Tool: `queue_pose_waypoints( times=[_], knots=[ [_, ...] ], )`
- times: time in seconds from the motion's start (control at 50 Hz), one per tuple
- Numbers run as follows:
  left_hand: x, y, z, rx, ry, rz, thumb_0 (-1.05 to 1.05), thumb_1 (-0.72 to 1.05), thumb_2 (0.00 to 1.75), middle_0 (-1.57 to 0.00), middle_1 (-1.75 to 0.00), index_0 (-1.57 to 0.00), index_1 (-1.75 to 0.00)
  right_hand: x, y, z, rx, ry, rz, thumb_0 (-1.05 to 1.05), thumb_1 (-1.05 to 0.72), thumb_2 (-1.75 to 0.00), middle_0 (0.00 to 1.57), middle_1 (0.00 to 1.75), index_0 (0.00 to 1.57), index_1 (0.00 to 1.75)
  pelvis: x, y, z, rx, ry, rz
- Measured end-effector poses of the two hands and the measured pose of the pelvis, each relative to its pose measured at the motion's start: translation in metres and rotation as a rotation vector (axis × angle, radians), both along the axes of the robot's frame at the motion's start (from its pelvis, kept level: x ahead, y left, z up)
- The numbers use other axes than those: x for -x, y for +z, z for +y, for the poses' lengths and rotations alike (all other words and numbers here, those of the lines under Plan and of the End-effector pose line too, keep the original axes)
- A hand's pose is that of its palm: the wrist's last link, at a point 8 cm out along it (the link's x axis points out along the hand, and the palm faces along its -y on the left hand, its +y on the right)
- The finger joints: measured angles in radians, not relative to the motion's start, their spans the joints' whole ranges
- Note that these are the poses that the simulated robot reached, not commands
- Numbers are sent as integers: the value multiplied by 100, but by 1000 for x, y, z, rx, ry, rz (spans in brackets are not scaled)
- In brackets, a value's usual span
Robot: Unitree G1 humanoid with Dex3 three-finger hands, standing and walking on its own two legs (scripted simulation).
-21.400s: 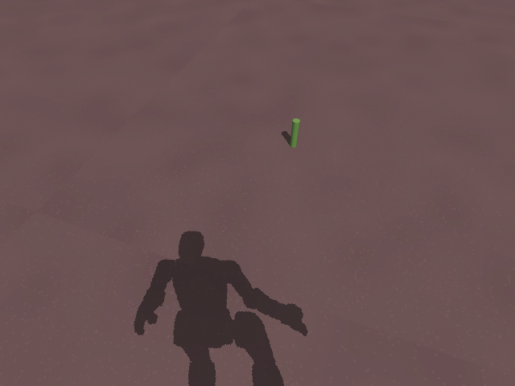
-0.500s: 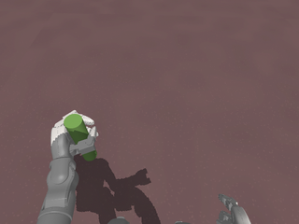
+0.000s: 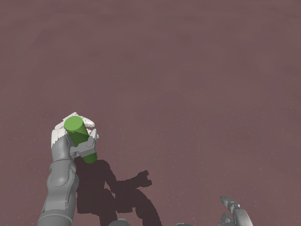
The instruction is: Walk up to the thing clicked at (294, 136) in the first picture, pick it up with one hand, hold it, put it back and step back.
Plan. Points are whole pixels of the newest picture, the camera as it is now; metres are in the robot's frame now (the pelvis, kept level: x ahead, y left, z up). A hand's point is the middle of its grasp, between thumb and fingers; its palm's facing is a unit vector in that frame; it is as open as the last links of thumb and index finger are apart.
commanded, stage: hold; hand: left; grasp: from the side
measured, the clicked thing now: (83, 142) +0.32 +0.19 +0.03
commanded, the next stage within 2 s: crouch in 0.66 s
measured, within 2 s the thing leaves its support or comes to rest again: neither
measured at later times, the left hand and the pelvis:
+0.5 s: hand (87, 136) +0.32 +0.17 +0.06, palm faces +0.22 -0.97 -0.02, open 5.3 cm; pelvis +0.00 +0.00 +0.00, yaw +0 degrees
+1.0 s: hand (88, 140) +0.33 +0.17 +0.03, palm faces +0.23 -0.97 -0.01, open 5.3 cm; pelvis -0.01 +0.00 -0.01, yaw +0 degrees
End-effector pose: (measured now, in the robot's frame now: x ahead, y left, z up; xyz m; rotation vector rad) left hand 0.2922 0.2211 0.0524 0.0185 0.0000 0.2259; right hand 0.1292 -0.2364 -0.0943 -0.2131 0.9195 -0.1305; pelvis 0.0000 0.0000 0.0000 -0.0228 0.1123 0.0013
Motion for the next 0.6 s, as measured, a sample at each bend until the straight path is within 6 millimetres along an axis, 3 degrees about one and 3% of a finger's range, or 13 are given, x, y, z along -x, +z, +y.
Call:
queue_pose_waypoints(
  times=[0.6],
  knots=[
    [0,4,-1,3,1,-10,0,18,113,-102,-115,-100,-116,3,-1,-1,-1,-2,3,1,-91,-91,20,30,20,30,1,0,0,1,0,-2]
  ],
)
